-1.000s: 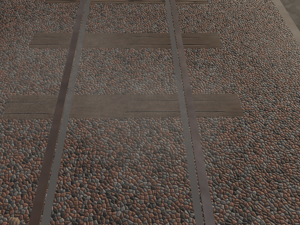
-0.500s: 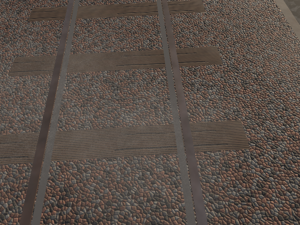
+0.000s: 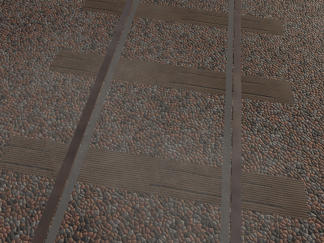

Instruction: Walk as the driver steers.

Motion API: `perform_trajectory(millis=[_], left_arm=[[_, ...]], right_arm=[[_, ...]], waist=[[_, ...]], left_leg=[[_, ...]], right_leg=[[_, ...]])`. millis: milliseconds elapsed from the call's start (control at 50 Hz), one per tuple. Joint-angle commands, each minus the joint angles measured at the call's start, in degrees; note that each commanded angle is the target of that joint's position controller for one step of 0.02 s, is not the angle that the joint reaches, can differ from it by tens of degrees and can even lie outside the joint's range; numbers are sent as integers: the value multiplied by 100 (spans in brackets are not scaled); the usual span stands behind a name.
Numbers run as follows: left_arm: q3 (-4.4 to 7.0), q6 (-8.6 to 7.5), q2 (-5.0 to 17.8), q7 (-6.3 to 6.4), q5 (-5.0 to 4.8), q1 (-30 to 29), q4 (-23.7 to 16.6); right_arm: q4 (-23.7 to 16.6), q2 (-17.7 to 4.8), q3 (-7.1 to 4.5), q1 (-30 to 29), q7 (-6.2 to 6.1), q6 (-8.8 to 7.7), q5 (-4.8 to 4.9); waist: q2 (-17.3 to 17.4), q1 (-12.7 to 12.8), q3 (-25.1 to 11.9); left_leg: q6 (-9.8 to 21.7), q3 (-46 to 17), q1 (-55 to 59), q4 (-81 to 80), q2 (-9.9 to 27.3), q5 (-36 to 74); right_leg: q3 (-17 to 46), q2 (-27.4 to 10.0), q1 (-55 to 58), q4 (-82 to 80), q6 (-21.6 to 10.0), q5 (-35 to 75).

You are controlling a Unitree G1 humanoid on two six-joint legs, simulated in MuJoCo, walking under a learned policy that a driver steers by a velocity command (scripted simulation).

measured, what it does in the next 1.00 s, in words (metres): walks ahead, turning left: right foot, then left foot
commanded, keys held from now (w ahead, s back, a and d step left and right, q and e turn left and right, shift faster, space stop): q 0.32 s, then w+q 0.48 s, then w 0.02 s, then w+e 0.18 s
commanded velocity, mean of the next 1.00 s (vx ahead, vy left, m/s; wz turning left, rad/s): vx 0.25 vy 0.00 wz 0.50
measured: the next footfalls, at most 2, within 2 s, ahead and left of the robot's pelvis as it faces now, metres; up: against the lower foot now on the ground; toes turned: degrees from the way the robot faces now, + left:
right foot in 0.38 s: +0.11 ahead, -0.15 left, +0.00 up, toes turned +18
left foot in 0.88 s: +0.17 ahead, +0.22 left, +0.00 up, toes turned +34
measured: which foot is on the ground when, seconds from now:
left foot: down 0.00-0.38, up 0.40-0.86, down 0.88-1.00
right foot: up 0.00-0.36, down 0.38-0.88, up 0.90-1.00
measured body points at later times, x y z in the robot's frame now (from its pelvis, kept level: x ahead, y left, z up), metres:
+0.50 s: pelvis +0.05 -0.04 +0.02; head +0.07 -0.06 +0.47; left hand +0.04 +0.26 -0.08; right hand +0.28 -0.27 -0.09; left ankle +0.05 +0.09 -0.66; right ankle +0.08 -0.16 -0.73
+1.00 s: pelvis +0.17 +0.11 +0.01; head +0.19 +0.14 +0.46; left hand +0.06 +0.38 -0.13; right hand +0.44 -0.03 -0.08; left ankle +0.14 +0.20 -0.73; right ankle +0.16 -0.08 -0.63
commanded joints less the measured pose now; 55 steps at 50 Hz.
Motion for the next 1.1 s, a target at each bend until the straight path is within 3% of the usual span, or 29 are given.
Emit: perform_trajectory(millis=[20,40,100,180,240,300,340,360,380,400,420,440,460,480,520,620,720,800,820,840,860,880,900,920,940,980,1000,1040,1100], left_arm=[[122,-6,571,27,-12,79,-377],[167,54,655,83,42,2,-431],[137,123,448,120,15,110,-442],[119,143,413,144,7,-13,-474],[130,110,454,106,-18,-104,-529],[146,17,512,35,-55,-5,-540],[176,-48,558,-41,-77,414,-448],[221,-54,639,-67,-78,720,-350],[313,-37,995,-45,24,1034,-317],[386,-15,1432,-42,193,930,-378],[357,-83,1287,-45,319,551,-572],[297,-127,1006,15,210,208,-709],[254,-149,829,61,77,97,-758],[232,-159,781,91,6,165,-757],[190,-213,722,101,20,515,-698],[234,-288,873,26,71,1201,-588],[330,-295,1125,-53,-12,1263,-587],[408,-240,1255,-147,-159,1299,-538],[418,-212,1284,-166,-195,1301,-509],[400,-192,1290,-182,-225,1244,-470],[317,-195,1112,-195,-210,1315,-405],[183,-235,834,-201,-80,1321,-466],[-71,-366,150,-268,114,1552,-853],[49,-514,662,-282,-166,1191,-749],[144,-551,962,-294,-357,775,-885],[131,-485,862,-263,-175,670,-819],[152,-402,826,-278,-160,872,-745],[132,-249,613,-297,-191,1105,-628],[122,-148,433,-258,-179,906,-696]], right_arm=[[-475,-835,-203,188,-99,1,119],[-511,-786,-186,70,-139,47,129],[-603,-927,-237,116,-224,133,18],[-721,-1065,-291,119,-317,195,69],[-799,-1039,-283,60,-340,261,55],[-863,-1028,-279,63,-348,322,59],[-928,-1016,-266,-28,-370,376,121],[-955,-948,-239,-48,-383,403,153],[-993,-672,-164,47,-380,416,150],[-1180,-521,-149,-27,-346,344,225],[-1262,-919,-232,-182,-299,229,132],[-1150,-1121,-306,-27,-249,202,104],[-978,-1072,-317,208,-223,213,64],[-910,-959,-299,328,-196,213,38],[-944,-717,-232,208,-124,175,85],[-1258,-536,-136,-337,-62,78,161],[-1526,-376,-24,-686,102,41,174],[-1646,-430,-7,-737,198,73,195],[-1633,-460,-20,-617,204,72,183],[-1515,-498,-69,-189,192,54,167],[-1213,-740,-231,696,152,48,181],[-970,-1142,-404,1731,63,68,181],[-968,-1972,-479,1967,-18,36,162],[-1042,-1514,-348,2045,0,-66,96],[-951,-1249,-237,1797,34,-149,40],[-937,-770,-78,1035,56,-195,78],[-953,-639,-36,773,56,-236,38],[-877,-595,-45,599,37,-358,-3],[-689,-616,-78,709,-20,-468,-76]], waist=[[139,-25,-1281],[245,71,-1127],[690,153,-1086],[789,51,-1149],[947,-10,-1007],[1070,-17,-964],[1043,201,-1076],[940,352,-1042],[151,365,-1108],[-1377,215,-782],[-1390,186,-390],[-1092,29,-281],[-922,-26,-307],[-827,4,-333],[-660,185,-211],[-685,570,19],[-729,653,171],[-685,572,272],[-676,460,225],[-604,132,24],[-322,-322,-476],[167,-816,-1185],[2067,-459,-1819],[1257,-790,-2236],[967,-718,-1461],[686,-294,-729],[801,-75,-561],[683,138,-416],[408,154,-149]], left_leg=[[1238,-2288,2212,-1159,1670,2111],[1111,-2147,1750,-1280,1482,1637],[987,-1995,1370,-1421,1169,1327],[860,-2201,1230,-1498,1069,268],[758,-2463,1078,-1583,982,-523],[691,-2769,1201,-1513,960,-514],[536,-2802,1056,-1385,800,-894],[318,-2642,599,-1241,542,-1641],[-14,-2059,-371,-110,61,-2522],[-145,-809,-1595,1324,-771,-2475],[-225,-1067,-1940,2055,-211,-2015],[-274,-1031,-1921,2446,-67,-1501],[-384,-883,-1890,2738,-10,-1166],[-474,-748,-1934,3086,54,-910],[-571,-516,-2007,3473,194,-535],[-728,-394,-2290,2626,473,-31],[-621,7,-1488,1320,654,33],[-247,316,-820,712,611,-534],[-111,417,-442,529,494,-703],[59,570,413,120,250,-567],[245,631,1807,-254,-20,-239],[438,-166,3584,-213,434,-277],[1326,-3212,5095,-794,2227,-849],[1589,-4180,4817,-1524,2647,-1183],[1284,-3225,4257,-1502,2438,-779],[937,-1886,2896,-1664,1932,-203],[819,-1433,2410,-1879,1753,52],[747,-868,2049,-2173,1639,774],[654,-145,2009,-2334,1557,1561]], right_leg=[[695,-265,-1624,876,57,221],[691,-320,-1342,460,67,444],[561,-101,-889,-489,145,769],[664,-11,-619,-1308,253,1180],[710,43,-413,-1780,247,1268],[715,92,-129,-2410,157,1222],[585,102,554,-3343,-2,1591],[548,-61,1208,-3970,-146,1816],[1483,-1150,2047,-4422,-513,1121],[3162,-2184,1976,-5072,-1174,-32],[3679,-2498,1452,-5297,-1463,-516],[3104,-2227,1424,-5251,-1246,-371],[2587,-1909,1563,-5212,-982,-105],[2247,-1778,1679,-5204,-859,136],[1646,-1639,1669,-5327,-824,606],[987,-1720,2136,-5483,-990,1177],[230,-1843,1936,-5477,-988,1790],[-105,-2010,1947,-5214,-903,2042],[-152,-2052,1887,-5014,-888,2507],[-297,-1995,1671,-4519,-834,3542],[-661,-1728,1327,-3416,-696,4644],[-904,-1414,200,-1748,-412,3984],[-685,-495,-2077,572,-28,-15],[455,-407,-2539,1457,-86,-171],[509,-658,-2850,1590,-220,325],[497,-1072,-2438,965,-270,1284],[585,-1163,-2048,760,-256,1651],[636,-1071,-1792,619,-198,2057],[900,-843,-2101,66,-93,2677]])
